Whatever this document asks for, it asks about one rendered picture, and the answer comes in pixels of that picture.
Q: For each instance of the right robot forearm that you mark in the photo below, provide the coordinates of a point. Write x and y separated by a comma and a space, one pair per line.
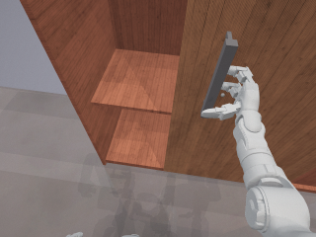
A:
255, 156

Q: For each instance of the handle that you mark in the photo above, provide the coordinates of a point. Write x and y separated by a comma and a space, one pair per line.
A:
223, 64

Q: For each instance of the right robot hand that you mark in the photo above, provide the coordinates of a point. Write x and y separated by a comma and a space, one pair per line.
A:
247, 96

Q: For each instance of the right robot upper arm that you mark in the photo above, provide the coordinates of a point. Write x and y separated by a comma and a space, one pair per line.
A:
277, 212

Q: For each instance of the wardrobe door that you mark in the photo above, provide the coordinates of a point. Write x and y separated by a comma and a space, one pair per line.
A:
277, 42
307, 179

